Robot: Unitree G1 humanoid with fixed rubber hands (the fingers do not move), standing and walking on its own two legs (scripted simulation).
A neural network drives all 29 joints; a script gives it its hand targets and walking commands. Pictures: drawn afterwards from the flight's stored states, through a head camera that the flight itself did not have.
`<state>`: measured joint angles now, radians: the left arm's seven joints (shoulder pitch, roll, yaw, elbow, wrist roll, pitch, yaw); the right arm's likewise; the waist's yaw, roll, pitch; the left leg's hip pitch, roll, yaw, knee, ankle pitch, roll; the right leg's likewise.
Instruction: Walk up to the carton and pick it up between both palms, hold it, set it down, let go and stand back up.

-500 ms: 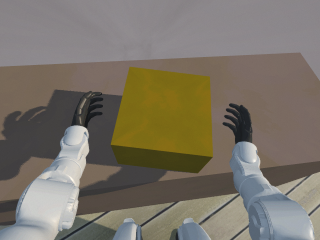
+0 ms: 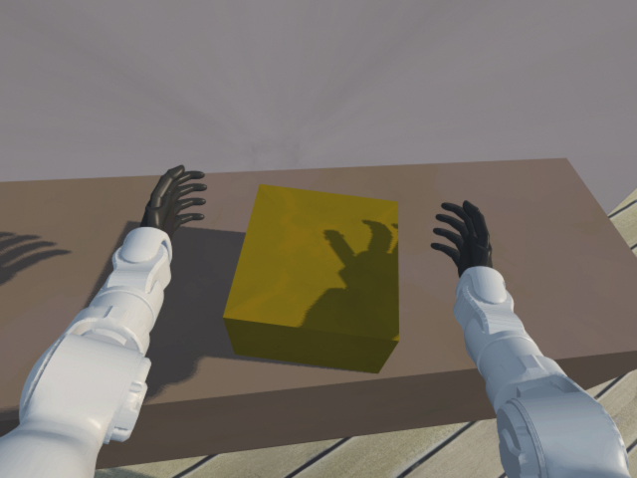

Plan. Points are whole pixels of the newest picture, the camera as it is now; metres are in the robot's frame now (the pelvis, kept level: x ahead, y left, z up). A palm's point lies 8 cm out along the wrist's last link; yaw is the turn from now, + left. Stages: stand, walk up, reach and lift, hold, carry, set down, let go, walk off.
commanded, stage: set down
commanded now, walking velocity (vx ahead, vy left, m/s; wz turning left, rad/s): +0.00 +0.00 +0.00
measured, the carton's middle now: (317, 276) +0.44 -0.02 -0.09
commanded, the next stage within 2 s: none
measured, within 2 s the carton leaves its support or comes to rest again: neither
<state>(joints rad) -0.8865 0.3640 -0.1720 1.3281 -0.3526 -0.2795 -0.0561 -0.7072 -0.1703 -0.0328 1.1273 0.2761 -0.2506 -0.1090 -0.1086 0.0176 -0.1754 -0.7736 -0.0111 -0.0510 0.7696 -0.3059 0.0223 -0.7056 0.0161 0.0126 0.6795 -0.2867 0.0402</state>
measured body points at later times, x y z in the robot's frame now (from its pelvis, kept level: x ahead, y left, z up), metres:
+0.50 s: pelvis +0.02 -0.01 +0.03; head +0.08 +0.01 +0.47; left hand +0.38 +0.21 +0.02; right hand +0.32 -0.21 +0.02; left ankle +0.03 +0.10 -0.71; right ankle +0.02 -0.15 -0.71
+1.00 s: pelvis +0.01 +0.00 +0.02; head +0.03 +0.02 +0.47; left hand +0.33 +0.22 +0.01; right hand +0.28 -0.20 +0.01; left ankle +0.03 +0.10 -0.71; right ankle +0.02 -0.15 -0.71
